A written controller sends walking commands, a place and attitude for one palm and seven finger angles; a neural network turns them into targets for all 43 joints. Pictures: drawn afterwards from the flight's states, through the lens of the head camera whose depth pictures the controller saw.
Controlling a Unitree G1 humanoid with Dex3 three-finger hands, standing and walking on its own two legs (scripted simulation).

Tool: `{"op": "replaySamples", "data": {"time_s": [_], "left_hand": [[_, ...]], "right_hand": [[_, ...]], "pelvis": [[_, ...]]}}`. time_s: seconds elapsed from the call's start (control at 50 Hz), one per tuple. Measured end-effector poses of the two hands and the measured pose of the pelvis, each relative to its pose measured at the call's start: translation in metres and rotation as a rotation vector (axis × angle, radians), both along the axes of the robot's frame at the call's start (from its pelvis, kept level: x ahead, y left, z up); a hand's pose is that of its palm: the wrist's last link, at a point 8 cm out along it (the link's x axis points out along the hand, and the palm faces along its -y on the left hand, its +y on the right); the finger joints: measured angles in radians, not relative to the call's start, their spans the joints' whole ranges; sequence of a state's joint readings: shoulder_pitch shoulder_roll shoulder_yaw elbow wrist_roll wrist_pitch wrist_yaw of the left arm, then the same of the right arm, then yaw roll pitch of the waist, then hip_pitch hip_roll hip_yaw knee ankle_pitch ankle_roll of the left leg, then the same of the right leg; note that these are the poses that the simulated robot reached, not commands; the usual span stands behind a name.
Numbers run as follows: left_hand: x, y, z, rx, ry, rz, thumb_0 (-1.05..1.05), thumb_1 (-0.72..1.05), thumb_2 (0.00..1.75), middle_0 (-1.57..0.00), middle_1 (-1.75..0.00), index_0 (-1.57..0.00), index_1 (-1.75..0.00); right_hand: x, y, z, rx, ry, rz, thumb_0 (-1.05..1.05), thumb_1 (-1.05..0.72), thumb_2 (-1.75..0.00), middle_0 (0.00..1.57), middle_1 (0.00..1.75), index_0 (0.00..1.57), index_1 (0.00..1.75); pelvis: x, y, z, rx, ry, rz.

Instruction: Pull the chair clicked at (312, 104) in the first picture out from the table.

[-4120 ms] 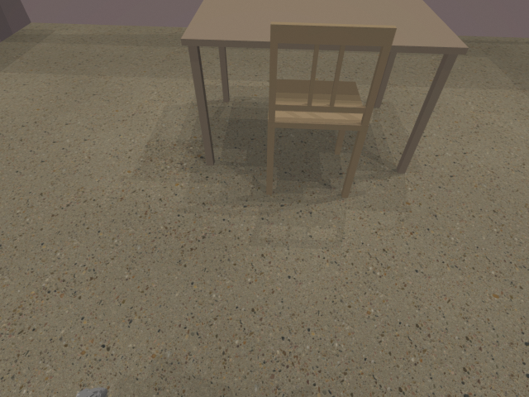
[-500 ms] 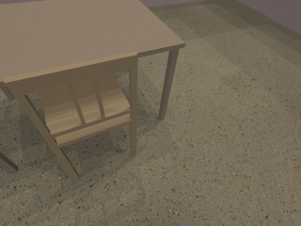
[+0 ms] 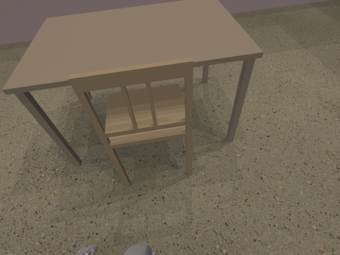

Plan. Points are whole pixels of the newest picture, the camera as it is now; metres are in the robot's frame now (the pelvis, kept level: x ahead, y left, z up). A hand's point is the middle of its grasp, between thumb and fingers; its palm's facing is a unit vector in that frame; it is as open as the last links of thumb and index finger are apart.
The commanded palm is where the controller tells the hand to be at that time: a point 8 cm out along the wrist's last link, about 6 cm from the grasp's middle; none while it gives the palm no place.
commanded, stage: turn to face it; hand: left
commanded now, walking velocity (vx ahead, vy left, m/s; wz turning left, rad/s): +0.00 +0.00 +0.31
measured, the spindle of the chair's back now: (129, 108) +0.67 +0.20 -0.11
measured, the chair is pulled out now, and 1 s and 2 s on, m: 0.00 0.00 0.00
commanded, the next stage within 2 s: take the last steps up to it in 0.16 s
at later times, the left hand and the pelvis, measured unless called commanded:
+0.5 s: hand out of the picture -0.05 +0.24 -0.18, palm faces +0.19 -0.96 -0.22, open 7.4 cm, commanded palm none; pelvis -0.01 +0.04 +0.00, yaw +8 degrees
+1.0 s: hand out of the picture +0.02 +0.18 -0.18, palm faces +0.28 -0.95 -0.12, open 7.4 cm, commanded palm none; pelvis +0.11 +0.05 +0.00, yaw +12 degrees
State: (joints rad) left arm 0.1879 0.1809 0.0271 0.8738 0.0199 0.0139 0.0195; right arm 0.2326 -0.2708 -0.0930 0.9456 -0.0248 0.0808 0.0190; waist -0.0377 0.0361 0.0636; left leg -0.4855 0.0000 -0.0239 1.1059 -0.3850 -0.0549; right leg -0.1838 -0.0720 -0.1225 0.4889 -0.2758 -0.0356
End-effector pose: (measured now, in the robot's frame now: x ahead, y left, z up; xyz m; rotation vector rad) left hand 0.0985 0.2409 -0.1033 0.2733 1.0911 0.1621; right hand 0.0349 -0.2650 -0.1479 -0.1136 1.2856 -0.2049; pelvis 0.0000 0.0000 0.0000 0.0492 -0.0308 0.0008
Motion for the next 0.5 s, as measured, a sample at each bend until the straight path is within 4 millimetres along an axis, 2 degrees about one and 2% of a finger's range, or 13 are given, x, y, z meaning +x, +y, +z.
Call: {"op": "replaySamples", "data": {"time_s": [0.12, 0.24, 0.3, 0.34, 0.4, 0.5], "left_hand": [[-0.061, 0.009, -0.013, -0.028, 0.091, 0.102, 0.00, 0.90, 0.90, -0.20, -0.30, -0.21, -0.30], [-0.133, 0.039, -0.039, -0.058, 0.214, 0.229, 0.00, 0.90, 0.90, -0.20, -0.30, -0.21, -0.30], [-0.160, 0.053, -0.052, -0.065, 0.267, 0.277, 0.00, 0.90, 0.90, -0.20, -0.30, -0.20, -0.30], [-0.171, 0.057, -0.052, -0.071, 0.291, 0.293, 0.00, 0.91, 0.90, -0.20, -0.30, -0.20, -0.30], [-0.176, 0.058, -0.048, -0.088, 0.294, 0.296, 0.01, 0.91, 0.90, -0.20, -0.30, -0.20, -0.30], [-0.165, 0.047, -0.041, -0.110, 0.273, 0.278, 0.01, 0.91, 0.90, -0.19, -0.30, -0.20, -0.30]], "right_hand": [[0.044, 0.011, 0.006, -0.018, -0.033, 0.119, 0.01, -0.91, -0.90, 0.20, 0.30, 0.20, 0.29], [0.092, 0.048, 0.018, -0.057, -0.143, 0.244, 0.01, -0.91, -0.90, 0.20, 0.30, 0.20, 0.29], [0.101, 0.066, 0.024, -0.073, -0.182, 0.297, 0.01, -0.90, -0.90, 0.20, 0.30, 0.20, 0.29], [0.101, 0.076, 0.029, -0.074, -0.190, 0.313, 0.00, -0.90, -0.90, 0.20, 0.30, 0.20, 0.29], [0.095, 0.087, 0.032, -0.062, -0.188, 0.317, 0.00, -0.90, -0.90, 0.20, 0.30, 0.20, 0.30], [0.070, 0.093, 0.022, -0.016, -0.134, 0.289, 0.00, -0.90, -0.90, 0.20, 0.30, 0.20, 0.30]], "pelvis": [[-0.007, 0.006, 0.000, 0.003, 0.007, 0.056], [-0.017, 0.026, -0.010, -0.035, 0.014, 0.108], [-0.021, 0.034, -0.015, -0.035, 0.007, 0.119], [-0.021, 0.036, -0.012, -0.040, 0.002, 0.122], [-0.020, 0.039, -0.006, -0.046, -0.002, 0.132], [-0.012, 0.040, -0.002, -0.044, -0.001, 0.145]]}}
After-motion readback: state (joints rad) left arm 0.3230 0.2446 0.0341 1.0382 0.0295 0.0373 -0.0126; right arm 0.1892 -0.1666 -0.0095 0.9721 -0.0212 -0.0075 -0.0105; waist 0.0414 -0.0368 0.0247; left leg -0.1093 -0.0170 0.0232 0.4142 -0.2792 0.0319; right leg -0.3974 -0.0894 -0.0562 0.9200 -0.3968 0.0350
